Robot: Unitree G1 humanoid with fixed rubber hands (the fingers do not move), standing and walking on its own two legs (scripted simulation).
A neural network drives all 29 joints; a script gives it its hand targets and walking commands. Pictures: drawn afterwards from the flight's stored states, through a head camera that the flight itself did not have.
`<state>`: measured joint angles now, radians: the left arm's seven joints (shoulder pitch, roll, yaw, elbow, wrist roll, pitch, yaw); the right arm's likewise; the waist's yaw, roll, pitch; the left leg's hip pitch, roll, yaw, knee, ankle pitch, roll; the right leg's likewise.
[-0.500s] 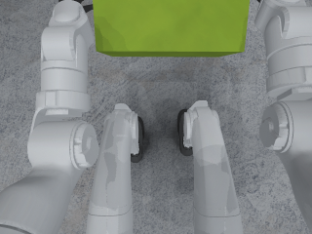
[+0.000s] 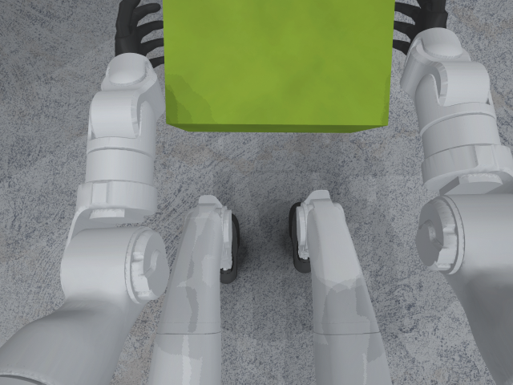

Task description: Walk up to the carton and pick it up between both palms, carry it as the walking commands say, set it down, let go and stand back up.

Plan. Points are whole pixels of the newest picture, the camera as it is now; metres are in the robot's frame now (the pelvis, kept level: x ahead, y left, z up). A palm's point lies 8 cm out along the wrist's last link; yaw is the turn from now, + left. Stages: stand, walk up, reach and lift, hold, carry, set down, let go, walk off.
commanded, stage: reach and lift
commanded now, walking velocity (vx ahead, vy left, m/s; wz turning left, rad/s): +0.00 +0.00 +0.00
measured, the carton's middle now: (274, 57) +0.53 -0.02 -0.13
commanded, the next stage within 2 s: none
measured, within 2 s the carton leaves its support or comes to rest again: neither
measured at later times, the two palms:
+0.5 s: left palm (99, 47) +0.48 +0.16 +0.03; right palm (464, 26) +0.49 -0.20 +0.03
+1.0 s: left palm out of the picture +0.46 +0.16 +0.13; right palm out of the picture +0.47 -0.20 +0.12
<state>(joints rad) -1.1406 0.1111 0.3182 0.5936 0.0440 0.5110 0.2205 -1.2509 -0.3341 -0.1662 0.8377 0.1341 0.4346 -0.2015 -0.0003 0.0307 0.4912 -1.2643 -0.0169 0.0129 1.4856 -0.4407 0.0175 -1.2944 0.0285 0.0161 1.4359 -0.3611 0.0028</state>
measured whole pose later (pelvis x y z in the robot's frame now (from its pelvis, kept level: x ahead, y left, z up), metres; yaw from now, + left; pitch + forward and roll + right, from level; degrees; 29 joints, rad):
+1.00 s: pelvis +0.11 +0.00 +0.14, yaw +0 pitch +17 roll +0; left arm -0.55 -0.10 0.42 0.67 0.27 0.47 0.08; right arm -0.62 -0.09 -0.32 0.86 -0.13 0.44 -0.10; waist 0.00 0.03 -0.19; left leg -0.78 -0.02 0.00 0.83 -0.34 0.02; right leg -0.81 0.03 0.03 0.80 -0.28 0.00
